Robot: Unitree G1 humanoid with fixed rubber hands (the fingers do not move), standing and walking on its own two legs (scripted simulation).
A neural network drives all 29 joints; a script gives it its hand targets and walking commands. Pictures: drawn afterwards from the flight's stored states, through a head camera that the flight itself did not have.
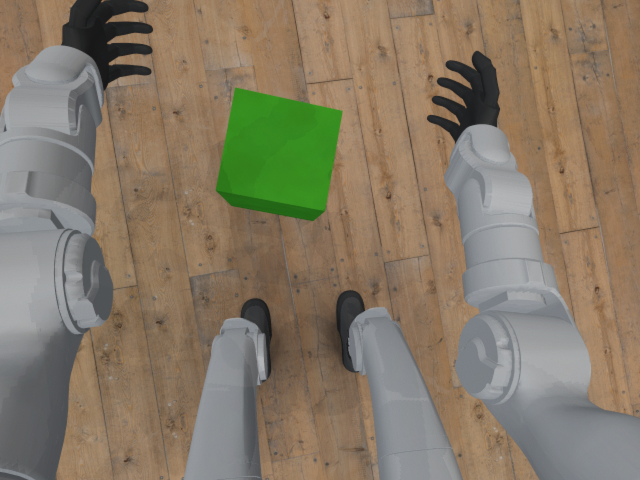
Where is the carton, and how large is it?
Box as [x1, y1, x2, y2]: [216, 87, 342, 220]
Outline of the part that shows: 235,87 216,190 231,205 313,220 324,211 342,111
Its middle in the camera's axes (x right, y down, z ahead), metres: -0.09 -0.17 +0.86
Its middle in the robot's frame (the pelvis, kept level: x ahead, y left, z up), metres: +0.54 +0.01 -0.54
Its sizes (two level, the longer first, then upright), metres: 0.210 0.200 0.250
